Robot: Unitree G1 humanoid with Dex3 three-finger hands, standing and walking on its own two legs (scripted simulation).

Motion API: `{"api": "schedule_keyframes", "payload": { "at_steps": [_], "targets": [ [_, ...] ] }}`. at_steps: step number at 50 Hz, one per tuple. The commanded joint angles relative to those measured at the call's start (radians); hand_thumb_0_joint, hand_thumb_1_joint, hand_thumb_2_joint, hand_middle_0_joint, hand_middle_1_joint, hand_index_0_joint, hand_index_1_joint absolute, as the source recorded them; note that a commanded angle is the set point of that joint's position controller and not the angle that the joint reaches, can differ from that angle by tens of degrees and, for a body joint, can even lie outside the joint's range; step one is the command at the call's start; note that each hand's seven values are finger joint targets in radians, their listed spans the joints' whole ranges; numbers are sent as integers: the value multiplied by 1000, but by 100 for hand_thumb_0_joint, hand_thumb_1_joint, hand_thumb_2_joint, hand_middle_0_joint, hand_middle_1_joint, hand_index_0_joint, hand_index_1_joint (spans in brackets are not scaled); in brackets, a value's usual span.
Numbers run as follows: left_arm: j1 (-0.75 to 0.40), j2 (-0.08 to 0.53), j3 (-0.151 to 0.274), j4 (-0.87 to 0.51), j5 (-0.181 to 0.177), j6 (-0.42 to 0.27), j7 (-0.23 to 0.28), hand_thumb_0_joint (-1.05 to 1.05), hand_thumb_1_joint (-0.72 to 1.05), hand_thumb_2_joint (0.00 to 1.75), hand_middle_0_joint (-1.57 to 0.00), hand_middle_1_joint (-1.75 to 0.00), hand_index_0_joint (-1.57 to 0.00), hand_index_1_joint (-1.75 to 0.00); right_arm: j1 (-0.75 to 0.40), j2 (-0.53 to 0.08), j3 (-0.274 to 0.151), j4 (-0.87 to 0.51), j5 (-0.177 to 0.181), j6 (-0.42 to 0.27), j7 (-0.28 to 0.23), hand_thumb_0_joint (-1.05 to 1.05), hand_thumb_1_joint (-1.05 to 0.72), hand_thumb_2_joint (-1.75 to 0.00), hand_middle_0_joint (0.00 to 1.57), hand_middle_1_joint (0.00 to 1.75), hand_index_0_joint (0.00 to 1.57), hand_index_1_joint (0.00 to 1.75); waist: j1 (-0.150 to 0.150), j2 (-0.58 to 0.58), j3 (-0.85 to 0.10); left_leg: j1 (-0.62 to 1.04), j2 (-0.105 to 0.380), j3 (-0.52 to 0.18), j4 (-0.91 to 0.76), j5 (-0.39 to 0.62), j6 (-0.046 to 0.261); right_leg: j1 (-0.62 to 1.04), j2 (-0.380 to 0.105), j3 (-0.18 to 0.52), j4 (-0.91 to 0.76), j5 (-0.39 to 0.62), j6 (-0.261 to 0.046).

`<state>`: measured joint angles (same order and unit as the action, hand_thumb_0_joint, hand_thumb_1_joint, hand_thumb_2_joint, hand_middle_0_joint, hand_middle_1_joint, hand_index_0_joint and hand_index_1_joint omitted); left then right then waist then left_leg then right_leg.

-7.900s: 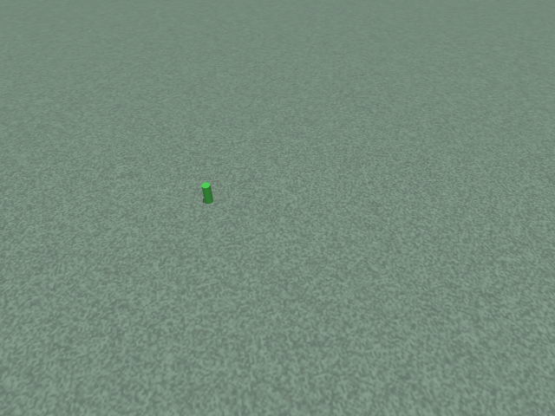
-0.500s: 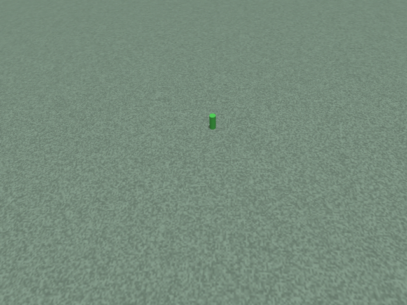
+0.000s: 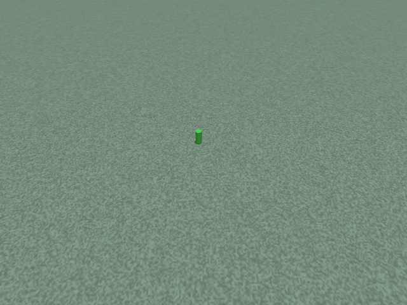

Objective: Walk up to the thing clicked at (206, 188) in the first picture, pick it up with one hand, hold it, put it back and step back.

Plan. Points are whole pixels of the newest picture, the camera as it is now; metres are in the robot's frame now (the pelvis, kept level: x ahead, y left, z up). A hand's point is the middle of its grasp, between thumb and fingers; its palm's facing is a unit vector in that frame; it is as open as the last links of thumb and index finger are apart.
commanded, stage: walk up
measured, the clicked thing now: (198, 136) +1.36 +0.04 -0.72
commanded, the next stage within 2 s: stand in 0.08 s
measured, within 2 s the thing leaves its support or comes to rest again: neither
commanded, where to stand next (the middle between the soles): +0.04 +0.01 m, yaw +2 degrees
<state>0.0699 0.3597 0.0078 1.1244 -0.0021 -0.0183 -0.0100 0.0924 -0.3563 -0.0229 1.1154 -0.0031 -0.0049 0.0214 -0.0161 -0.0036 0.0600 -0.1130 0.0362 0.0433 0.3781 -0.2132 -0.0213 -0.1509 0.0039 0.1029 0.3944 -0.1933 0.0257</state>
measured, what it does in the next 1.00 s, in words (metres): stands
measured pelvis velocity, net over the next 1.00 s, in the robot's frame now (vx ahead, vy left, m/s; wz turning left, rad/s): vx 0.00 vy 0.00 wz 0.02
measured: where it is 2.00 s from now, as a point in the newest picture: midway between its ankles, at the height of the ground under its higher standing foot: outside the picture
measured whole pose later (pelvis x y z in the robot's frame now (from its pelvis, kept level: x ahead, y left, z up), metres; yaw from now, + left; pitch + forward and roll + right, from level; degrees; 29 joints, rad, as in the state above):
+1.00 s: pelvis +0.00 +0.00 +0.00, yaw +1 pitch -3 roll +0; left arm 0.12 0.36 0.00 1.12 0.00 -0.01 -0.01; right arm 0.12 -0.35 -0.02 1.15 -0.01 0.00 0.02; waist -0.02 -0.01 0.06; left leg -0.11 0.03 0.02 0.34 -0.18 -0.03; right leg -0.13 0.00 0.08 0.35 -0.17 0.02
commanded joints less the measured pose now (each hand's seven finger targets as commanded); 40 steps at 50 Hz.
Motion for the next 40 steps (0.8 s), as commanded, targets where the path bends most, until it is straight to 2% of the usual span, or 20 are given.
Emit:
{"api": "schedule_keyframes", "payload": {
  "at_steps": [1,3,4,6,8,12,15,17,18,25,35,36,39,40],
  "targets": [
    [-52,209,40,-45,6,-21,18,0,90,90,-20,-30,-20,-30,-46,-207,-38,-58,-3,-21,-15,0,-90,-90,20,30,20,30,5,3,-89,37,93,-76,-86,59,47,-1,-93,64,-69,163,-48],
    [-47,204,38,-40,6,-20,19,0,90,90,-20,-30,-20,-30,-58,-212,-41,-56,-4,-20,-15,0,-90,-90,20,30,20,30,8,14,-80,41,95,-77,-95,51,48,-15,-90,58,-70,163,-46],
    [-45,212,35,-41,12,-21,18,0,90,90,-20,-30,-20,-30,-57,-212,-37,-57,-7,-23,-19,0,-90,-90,20,30,20,30,3,5,-93,46,103,-97,-95,124,42,9,-108,56,-71,215,-39],
    [-34,209,36,-39,9,-21,19,0,90,90,-20,-30,-20,-30,-58,-218,-38,-51,-6,-25,-22,0,-90,-90,20,30,20,30,7,-3,-105,74,106,-94,-86,176,40,8,-105,50,-69,242,-35],
    [-28,209,34,-36,9,-18,18,0,90,90,-20,-30,-20,-30,-63,-216,-38,-47,-5,-25,-24,0,-90,-90,20,30,20,30,7,6,-100,79,105,-96,-92,168,37,4,-102,47,-75,220,-37],
    [-28,213,32,-42,11,-15,19,0,90,90,-20,-30,-20,-30,-58,-208,-34,-42,-6,-20,-22,0,-90,-90,20,30,20,30,3,-2,-67,55,96,-93,-109,69,32,-27,-103,52,-104,118,-37],
    [-24,215,32,-45,11,-18,19,0,90,90,-20,-30,-20,-30,-57,-208,-35,-42,-5,-19,-20,0,-90,-90,20,30,20,30,-1,2,-95,66,99,-92,-99,109,35,-2,-110,49,-94,173,-41],
    [-15,214,31,-45,8,-19,18,0,90,90,-20,-30,-20,-30,-48,-208,-32,-36,-5,-21,-21,0,-90,-90,20,30,20,30,4,9,-83,59,99,-94,-103,93,35,-3,-110,53,-101,155,-41],
    [-15,211,31,-49,11,-19,18,0,90,90,-20,-30,-20,-30,-53,-214,-34,-38,-6,-21,-21,0,-90,-90,20,30,20,30,3,19,-100,66,100,-92,-96,122,36,6,-113,51,-95,192,-40],
    [-6,214,31,-53,10,-17,18,0,90,90,-20,-30,-20,-30,-45,-210,-31,-38,-5,-21,-22,0,-90,-90,20,30,20,30,5,7,-91,61,99,-94,-100,127,35,5,-113,46,-94,185,-40],
    [-2,220,30,-57,11,-13,18,0,90,90,-20,-30,-20,-30,-39,-210,-31,-38,-6,-16,-18,0,-90,-90,20,30,20,30,4,-7,-37,21,92,-103,-119,20,34,-37,-103,47,-121,47,-42],
    [5,215,29,-59,11,-15,18,0,90,90,-20,-30,-20,-30,-44,-218,-35,-40,-5,-17,-18,0,-90,-90,20,30,20,30,7,-5,-64,48,96,-100,-105,40,38,-29,-109,50,-118,77,-43],
    [8,218,29,-60,11,-16,17,0,90,90,-20,-30,-20,-30,-29,-210,-33,-36,-6,-16,-16,0,-90,-90,20,30,20,30,4,-11,-44,24,89,-101,-106,0,38,-39,-110,60,-135,16,-43],
    [6,220,29,-62,11,-17,17,0,90,90,-20,-30,-20,-30,-26,-211,-32,-37,-6,-16,-16,0,-90,-90,20,30,20,30,3,-2,-56,32,90,-99,-101,21,40,-28,-115,62,-128,60,-44]
  ]
}}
